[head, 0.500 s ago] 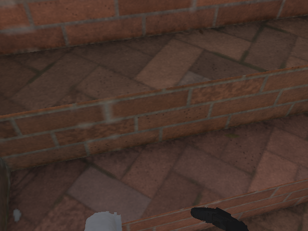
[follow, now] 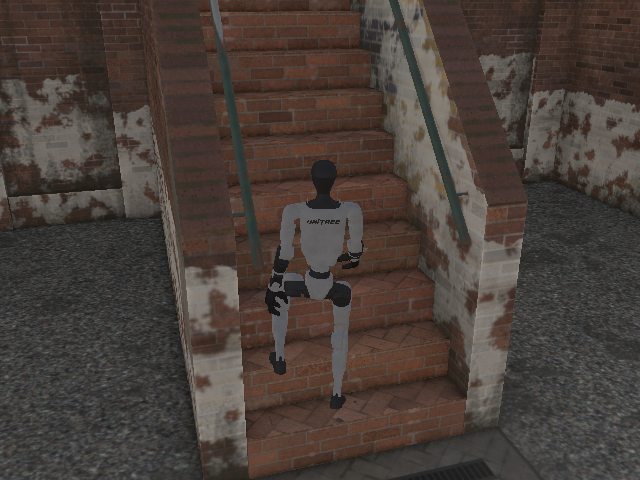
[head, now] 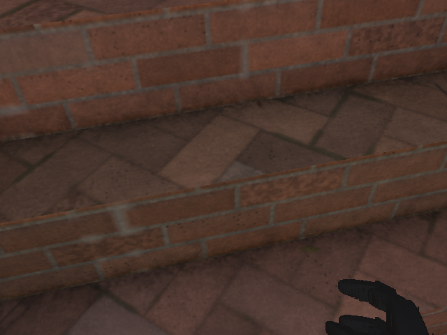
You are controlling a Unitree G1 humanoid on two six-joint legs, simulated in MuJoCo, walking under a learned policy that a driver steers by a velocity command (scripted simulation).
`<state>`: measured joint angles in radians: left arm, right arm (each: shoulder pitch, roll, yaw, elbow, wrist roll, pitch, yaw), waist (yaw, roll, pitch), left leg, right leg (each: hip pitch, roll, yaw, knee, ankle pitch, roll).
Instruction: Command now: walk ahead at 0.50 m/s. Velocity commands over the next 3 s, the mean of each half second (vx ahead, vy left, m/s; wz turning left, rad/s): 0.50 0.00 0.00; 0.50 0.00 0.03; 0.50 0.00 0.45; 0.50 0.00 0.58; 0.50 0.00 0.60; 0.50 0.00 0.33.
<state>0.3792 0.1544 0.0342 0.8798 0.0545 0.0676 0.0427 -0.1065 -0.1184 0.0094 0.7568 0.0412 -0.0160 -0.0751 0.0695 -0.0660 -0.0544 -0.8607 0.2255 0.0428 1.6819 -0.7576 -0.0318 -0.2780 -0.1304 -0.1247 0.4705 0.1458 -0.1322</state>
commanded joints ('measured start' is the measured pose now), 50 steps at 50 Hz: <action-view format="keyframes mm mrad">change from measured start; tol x8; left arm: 1 467 -14 -40 179 73 -49 -18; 2 518 85 -7 183 46 -70 -23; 4 324 207 33 68 -3 -103 6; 7 200 71 -10 52 -36 -145 44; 13 346 -111 -36 123 -15 -108 40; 35 141 -9 -92 150 -25 -53 20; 50 433 -42 -131 354 -27 -62 18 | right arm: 1 -407 312 106 -250 -11 -72 67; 3 16 209 93 -130 -52 -115 143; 6 -146 117 54 -111 -12 -62 84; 9 -110 24 -3 3 -43 -46 45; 19 -28 110 25 65 -58 -33 64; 28 43 104 71 43 -60 -58 44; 31 -114 123 100 -35 -43 -66 21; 40 -52 144 143 -48 20 -94 35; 50 -252 208 177 -111 55 -103 66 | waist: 1 97 -194 11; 2 1 -237 -231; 3 -31 -8 -309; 4 0 39 -369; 5 18 260 -269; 12 69 -159 -48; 22 38 -5 29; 32 51 -45 143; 50 87 23 24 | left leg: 1 -284 -95 143 864 -90 -21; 2 -473 -73 125 928 -49 -63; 3 -491 -62 47 880 285 -68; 5 -509 -49 -95 719 592 -64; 11 -455 -217 29 376 824 74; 15 -436 -241 32 322 894 114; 27 -808 -368 -192 718 852 114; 33 -850 -364 -59 573 777 78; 39 -1029 -379 -57 642 693 107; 50 -1036 -406 49 644 601 155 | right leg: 1 86 49 130 136 931 192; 2 341 0 413 86 807 155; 4 359 -197 874 -165 -413 -28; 5 316 -200 929 -224 -830 7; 6 284 -222 1029 -285 -916 7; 12 257 30 593 -223 -603 283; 27 122 16 603 -101 -644 273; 32 -67 15 638 -266 -736 239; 41 282 -28 555 -307 -569 265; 50 329 -42 443 -363 -346 231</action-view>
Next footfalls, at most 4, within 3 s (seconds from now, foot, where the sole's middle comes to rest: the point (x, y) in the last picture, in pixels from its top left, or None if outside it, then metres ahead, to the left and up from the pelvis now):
1.24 left None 0.18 -0.10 -0.58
1.60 right None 0.15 -0.56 -0.81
1.66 left None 0.20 -0.23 -0.58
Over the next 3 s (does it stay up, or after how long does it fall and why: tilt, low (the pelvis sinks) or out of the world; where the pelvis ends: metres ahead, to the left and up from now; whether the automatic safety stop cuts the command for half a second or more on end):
stays up -0.28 -0.47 -0.40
